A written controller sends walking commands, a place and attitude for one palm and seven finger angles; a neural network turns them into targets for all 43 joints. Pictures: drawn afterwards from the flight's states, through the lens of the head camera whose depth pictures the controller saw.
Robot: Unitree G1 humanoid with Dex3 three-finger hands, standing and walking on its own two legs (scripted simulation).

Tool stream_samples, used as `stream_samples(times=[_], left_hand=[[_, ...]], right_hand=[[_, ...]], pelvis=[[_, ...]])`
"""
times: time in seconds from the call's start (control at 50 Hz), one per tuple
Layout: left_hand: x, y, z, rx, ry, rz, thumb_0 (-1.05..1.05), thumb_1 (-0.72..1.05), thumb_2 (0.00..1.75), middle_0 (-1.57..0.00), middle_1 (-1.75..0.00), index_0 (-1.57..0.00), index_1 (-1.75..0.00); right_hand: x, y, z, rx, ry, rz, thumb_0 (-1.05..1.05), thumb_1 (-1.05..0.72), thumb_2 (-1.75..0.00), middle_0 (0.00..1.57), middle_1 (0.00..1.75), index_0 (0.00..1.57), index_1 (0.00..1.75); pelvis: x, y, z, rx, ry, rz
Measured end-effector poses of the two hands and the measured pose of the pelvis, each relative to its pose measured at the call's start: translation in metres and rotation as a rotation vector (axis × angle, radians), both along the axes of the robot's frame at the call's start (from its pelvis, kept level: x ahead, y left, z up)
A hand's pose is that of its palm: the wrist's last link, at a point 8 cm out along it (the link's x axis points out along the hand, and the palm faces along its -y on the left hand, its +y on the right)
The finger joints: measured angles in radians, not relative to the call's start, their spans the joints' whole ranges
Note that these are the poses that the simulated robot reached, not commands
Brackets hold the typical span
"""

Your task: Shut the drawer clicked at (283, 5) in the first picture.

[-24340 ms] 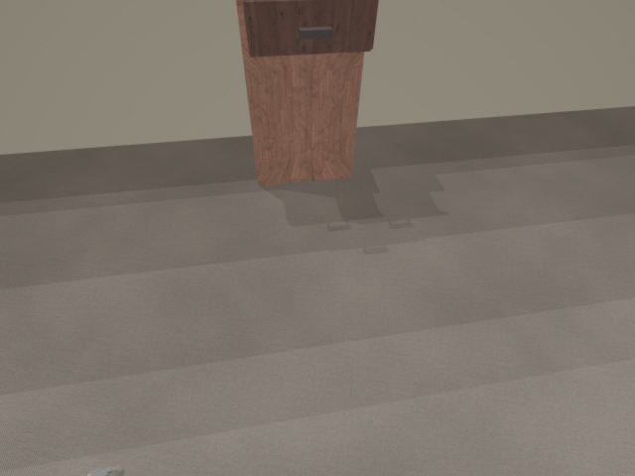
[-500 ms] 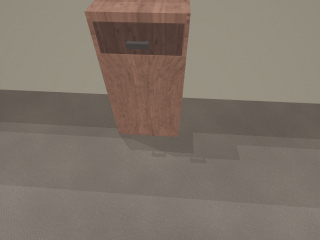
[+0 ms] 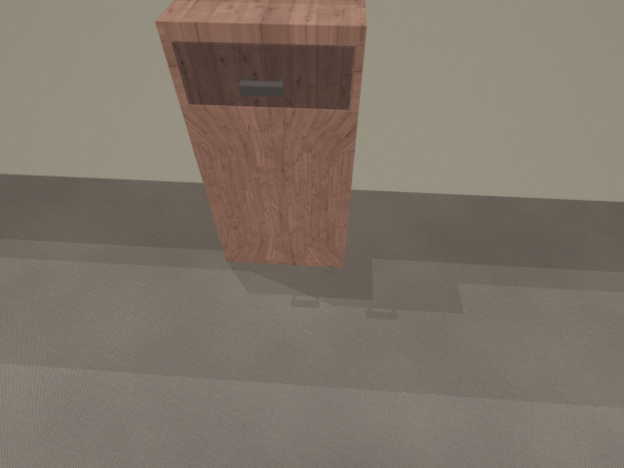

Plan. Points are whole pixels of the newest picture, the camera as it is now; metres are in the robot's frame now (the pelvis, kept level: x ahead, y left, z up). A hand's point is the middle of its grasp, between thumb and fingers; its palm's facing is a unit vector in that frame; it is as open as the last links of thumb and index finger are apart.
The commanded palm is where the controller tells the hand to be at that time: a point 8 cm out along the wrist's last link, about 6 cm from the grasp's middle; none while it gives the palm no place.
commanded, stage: look to check the result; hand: left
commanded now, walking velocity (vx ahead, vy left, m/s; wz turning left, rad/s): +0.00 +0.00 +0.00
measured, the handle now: (263, 84) +0.94 +0.17 +0.02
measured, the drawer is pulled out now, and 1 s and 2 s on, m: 0.00 0.00 0.00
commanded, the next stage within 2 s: stand and wait in 0.38 s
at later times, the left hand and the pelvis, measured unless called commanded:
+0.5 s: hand out of the picture +0.08 +0.21 -0.16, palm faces +0.01 -0.95 -0.31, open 7.4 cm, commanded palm none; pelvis +0.02 -0.01 +0.00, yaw +0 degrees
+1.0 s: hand out of the picture +0.10 +0.22 -0.15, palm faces -0.01 -0.94 -0.33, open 7.4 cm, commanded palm none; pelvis +0.03 -0.02 +0.00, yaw +0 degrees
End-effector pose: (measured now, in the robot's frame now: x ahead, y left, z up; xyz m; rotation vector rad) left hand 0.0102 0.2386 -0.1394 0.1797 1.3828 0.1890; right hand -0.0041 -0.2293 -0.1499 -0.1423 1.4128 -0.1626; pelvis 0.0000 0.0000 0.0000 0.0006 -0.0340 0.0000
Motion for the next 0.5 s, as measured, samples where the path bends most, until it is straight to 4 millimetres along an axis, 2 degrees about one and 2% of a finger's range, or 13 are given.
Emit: stream_samples(times=[0.18,0.5], left_hand=[[0.015,0.009,0.006,0.03,-0.02,-0.012,0.01,0.9,0.9,-0.2,-0.3,-0.21,-0.3],[0.063,0.02,0.018,0.076,-0.111,-0.051,0.01,0.9,0.9,-0.2,-0.3,-0.21,-0.3]], right_hand=[[0.022,-0.018,0.003,-0.025,-0.033,0.019,0.0,-0.91,-0.9,0.2,0.3,0.2,0.3],[0.063,-0.049,0.012,-0.074,-0.106,0.045,0.0,-0.9,-0.9,0.2,0.3,0.2,0.3]], pelvis=[[0.005,-0.004,0.001,0.001,-0.001,-0.001],[0.016,-0.012,0.003,0.003,0.003,-0.002]])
